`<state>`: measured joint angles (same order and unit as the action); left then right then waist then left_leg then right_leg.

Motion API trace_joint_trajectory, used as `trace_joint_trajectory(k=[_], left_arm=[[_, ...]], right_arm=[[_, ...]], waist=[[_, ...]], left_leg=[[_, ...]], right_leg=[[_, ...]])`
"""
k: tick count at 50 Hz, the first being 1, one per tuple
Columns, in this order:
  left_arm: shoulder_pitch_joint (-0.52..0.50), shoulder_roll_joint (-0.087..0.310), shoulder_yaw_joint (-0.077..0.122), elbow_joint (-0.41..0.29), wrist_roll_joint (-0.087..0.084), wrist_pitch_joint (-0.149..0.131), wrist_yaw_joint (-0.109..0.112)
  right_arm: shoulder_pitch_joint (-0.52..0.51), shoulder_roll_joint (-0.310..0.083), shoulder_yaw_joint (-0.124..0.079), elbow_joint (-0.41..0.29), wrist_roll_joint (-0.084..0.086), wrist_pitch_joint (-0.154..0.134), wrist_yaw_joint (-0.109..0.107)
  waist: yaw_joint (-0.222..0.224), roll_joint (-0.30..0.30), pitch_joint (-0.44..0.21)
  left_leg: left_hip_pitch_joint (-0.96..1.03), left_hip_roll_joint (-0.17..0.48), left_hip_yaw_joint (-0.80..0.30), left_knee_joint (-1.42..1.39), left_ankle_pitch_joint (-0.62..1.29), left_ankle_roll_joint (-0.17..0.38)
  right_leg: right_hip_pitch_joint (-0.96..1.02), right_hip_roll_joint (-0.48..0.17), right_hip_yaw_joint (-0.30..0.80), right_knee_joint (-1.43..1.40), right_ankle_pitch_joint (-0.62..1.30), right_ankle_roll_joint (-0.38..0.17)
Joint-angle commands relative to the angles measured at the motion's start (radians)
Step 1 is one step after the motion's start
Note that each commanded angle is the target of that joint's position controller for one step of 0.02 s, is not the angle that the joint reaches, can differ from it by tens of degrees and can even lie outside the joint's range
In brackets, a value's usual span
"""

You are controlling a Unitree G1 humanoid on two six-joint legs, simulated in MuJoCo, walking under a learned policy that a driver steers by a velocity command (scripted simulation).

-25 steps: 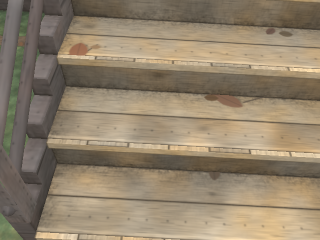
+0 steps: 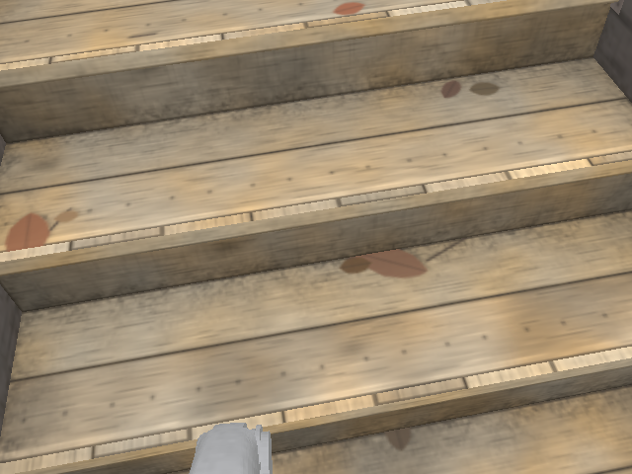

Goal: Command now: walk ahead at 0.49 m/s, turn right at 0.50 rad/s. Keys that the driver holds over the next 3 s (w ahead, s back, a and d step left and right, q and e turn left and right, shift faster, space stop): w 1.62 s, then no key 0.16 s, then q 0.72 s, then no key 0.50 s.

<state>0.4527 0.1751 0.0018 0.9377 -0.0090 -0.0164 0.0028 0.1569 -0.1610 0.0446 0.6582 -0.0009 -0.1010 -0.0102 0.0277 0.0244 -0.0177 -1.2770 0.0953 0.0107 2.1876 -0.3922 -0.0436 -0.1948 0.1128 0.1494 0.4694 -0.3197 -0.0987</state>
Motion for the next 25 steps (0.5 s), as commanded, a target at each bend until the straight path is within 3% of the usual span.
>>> trace_joint_trajectory(k=[1, 2, 3, 4, 5, 6, 7, 8, 9, 10, 11, 12, 13, 14, 15, 16, 17, 18, 20, 21, 22, 23, 25], left_arm=[[0.098, 0.117, 0.015, 0.004, 0.0, 0.013, 0.021], [0.077, 0.117, 0.01, -0.005, -0.02, 0.021, 0.027], [0.081, 0.11, 0.007, -0.003, -0.017, 0.025, 0.037], [0.05, 0.149, 0.024, -0.018, -0.035, 0.022, 0.049], [0.061, 0.16, 0.029, -0.009, -0.044, 0.028, 0.059], [0.01, 0.172, 0.032, -0.021, -0.027, 0.019, 0.065], [0.025, 0.241, 0.045, -0.012, -0.011, 0.01, 0.063], [-0.01, 0.295, 0.056, 0.002, 0.0, -0.001, 0.061], [-0.06, 0.306, 0.066, -0.008, 0.013, -0.017, 0.06], [-0.069, 0.193, 0.053, -0.053, 0.031, -0.047, 0.038], [0.026, 0.046, 0.029, -0.024, 0.046, -0.079, -0.011], [0.006, 0.064, 0.041, -0.025, 0.031, -0.096, -0.056], [-0.203, 0.052, 0.025, -0.114, 0.014, -0.089, -0.077], [-0.322, -0.003, -0.001, -0.195, 0.007, -0.076, -0.078], [-0.274, -0.009, -0.008, -0.2, 0.0, -0.053, -0.07], [-0.272, -0.049, -0.027, -0.186, 0.037, -0.038, -0.067], [-0.16, -0.055, -0.023, -0.173, 0.037, -0.02, -0.077], [-0.15, -0.031, -0.026, -0.194, 0.04, -0.018, -0.093], [-0.205, 0.02, -0.017, -0.196, 0.017, -0.018, -0.125], [-0.258, 0.051, -0.011, -0.206, 0.008, -0.018, -0.131], [-0.316, 0.047, -0.012, -0.21, 0.006, -0.018, -0.128], [-0.368, 0.003, -0.032, -0.213, 0.011, -0.013, -0.118], [-0.447, -0.026, -0.054, -0.226, 0.021, -0.026, -0.075]], right_arm=[[-0.193, 0.017, 0.044, -0.178, -0.001, -0.044, 0.017], [-0.289, 0.037, 0.064, -0.252, -0.017, -0.048, 0.019], [-0.344, 0.033, 0.068, -0.291, -0.027, -0.05, 0.017], [-0.382, 0.043, 0.084, -0.326, -0.052, -0.047, 0.016], [-0.384, 0.054, 0.087, -0.358, -0.058, -0.038, 0.009], [-0.204, 0.018, 0.056, -0.284, -0.032, -0.035, 0.004], [-0.034, -0.077, 0.008, -0.237, -0.019, -0.039, -0.002], [0.103, -0.189, -0.04, -0.199, 0.005, -0.033, -0.002], [0.242, -0.269, -0.068, -0.151, 0.001, -0.03, 0.002], [0.438, -0.384, -0.097, -0.034, -0.043, -0.022, 0.003], [0.531, -0.352, -0.097, 0.042, -0.076, -0.013, -0.017], [0.438, -0.235, -0.087, 0.054, -0.04, 0.001, -0.025], [0.372, -0.142, -0.068, 0.116, 0.002, 0.021, -0.025], [0.291, -0.057, -0.048, 0.175, -0.015, 0.028, -0.013], [0.194, 0.022, -0.03, 0.2, -0.045, 0.025, -0.005], [-0.063, 0.061, -0.009, 0.155, -0.053, 0.007, 0.035], [-0.037, 0.109, 0.0, 0.203, -0.062, -0.003, 0.034], [0.021, 0.087, 0.0, 0.237, -0.083, -0.02, 0.036], [0.04, -0.025, -0.02, 0.251, -0.131, -0.028, 0.043], [0.069, -0.06, -0.022, 0.263, -0.138, -0.025, 0.04], [0.17, -0.064, -0.017, 0.29, -0.142, -0.016, 0.039], [0.369, -0.049, -0.01, 0.366, -0.145, -0.004, 0.038], [0.51, -0.009, 0.007, 0.438, -0.157, 0.014, 0.064]], waist=[[0.02, -0.075, 0.116], [0.023, -0.079, 0.111], [0.035, -0.1, 0.094], [0.021, -0.08, 0.038], [0.0, -0.121, -0.008], [-0.081, -0.197, -0.122], [-0.159, -0.269, -0.248], [-0.248, -0.32, -0.282], [-0.306, -0.3, -0.327], [-0.28, 0.202, -0.397], [-0.236, 0.544, -0.524], [-0.179, 0.272, -0.359], [-0.161, 0.122, -0.062], [-0.079, -0.048, 0.102], [0.016, -0.071, 0.143], [0.041, 0.052, 0.223], [0.082, 0.032, 0.146], [0.102, -0.017, 0.074], [0.088, 0.001, -0.015], [0.057, 0.028, -0.038], [0.019, 0.083, -0.041], [-0.052, 0.173, -0.031], [-0.093, 0.049, 0.047]], left_leg=[[-0.362, 0.023, 0.025, -0.029, 0.011, 0.008], [-0.272, 0.032, 0.061, -0.23, 0.066, 0.007], [-0.159, 0.022, 0.096, -0.348, 0.13, -0.002], [0.19, 0.033, 0.132, -0.6, 0.148, 0.021], [0.425, 0.014, 0.158, -0.764, 0.143, 0.03], [0.704, -0.057, 0.205, -0.798, 0.14, 0.058], [0.858, -0.14, 0.215, -0.816, 0.026, 0.073], [0.862, -0.149, 0.167, -0.978, -0.11, 0.1], [0.979, -0.124, 0.001, -1.184, -0.119, 0.152], [1.277, 0.106, -0.496, -1.518, 0.054, 0.29], [1.484, 0.306, -1.221, -1.934, 0.061, 0.434], [1.346, 0.334, -1.239, -1.948, -0.263, 0.396], [1.135, 0.293, -1.039, -1.931, -0.453, 0.355], [0.899, 0.265, -0.785, -1.888, -0.436, 0.297], [0.737, 0.207, -0.536, -1.831, -0.29, 0.237], [0.61, 0.116, -0.332, -1.839, -0.199, 0.252], [0.639, 0.087, -0.273, -1.87, -0.127, 0.244], [0.672, 0.055, -0.153, -1.88, -0.04, 0.219], [0.629, -0.005, 0.032, -1.925, 0.021, 0.179], [0.639, -0.006, 0.052, -1.946, 0.03, 0.184], [0.718, 0.013, 0.031, -1.964, 0.069, 0.196], [0.934, 0.072, -0.077, -1.954, 0.078, 0.251], [1.261, 0.147, -0.192, -1.91, -0.006, 0.262]], right_leg=[[0.165, -0.276, 0.308, -0.154, 0.063, -0.124], [0.064, -0.242, 0.267, -0.2, 0.061, -0.105], [-0.012, -0.24, 0.259, -0.26, 0.123, -0.119], [-0.176, -0.264, 0.239, -0.42, 0.233, -0.138], [-0.219, -0.252, 0.21, -0.48, 0.293, -0.145], [-0.18, -0.241, 0.131, -0.407, 0.783, -0.127], [-0.024, -0.261, 0.111, -0.276, 1.354, -0.109], [0.181, -0.277, 0.071, -0.06, 1.766, -0.088], [0.204, -0.282, 0.087, 0.172, 1.819, -0.09], [-0.088, -0.124, 0.082, 0.604, 1.161, -0.066], [-0.381, 0.144, 0.267, 1.066, 0.117, -0.032], [-0.544, 0.093, 0.301, 1.337, 0.061, -0.039], [-0.686, 0.04, 0.154, 1.434, 0.059, -0.057], [-0.736, -0.014, 0.1, 1.44, 0.094, -0.085], [-0.698, -0.048, 0.085, 1.464, 0.143, -0.097], [-0.831, -0.07, 0.133, 1.598, 0.17, -0.154], [-0.877, -0.058, 0.117, 1.586, 0.229, -0.184], [-0.881, -0.065, 0.042, 1.486, 0.313, -0.204], [-0.791, -0.067, -0.087, 1.372, 0.417, -0.194], [-0.801, -0.083, -0.121, 1.344, 0.447, -0.154], [-0.867, -0.086, -0.14, 1.438, 0.421, -0.136], [-1.107, -0.072, -0.125, 1.731, 0.285, -0.147], [-1.517, -0.071, -0.002, 1.776, 0.191, -0.198]])
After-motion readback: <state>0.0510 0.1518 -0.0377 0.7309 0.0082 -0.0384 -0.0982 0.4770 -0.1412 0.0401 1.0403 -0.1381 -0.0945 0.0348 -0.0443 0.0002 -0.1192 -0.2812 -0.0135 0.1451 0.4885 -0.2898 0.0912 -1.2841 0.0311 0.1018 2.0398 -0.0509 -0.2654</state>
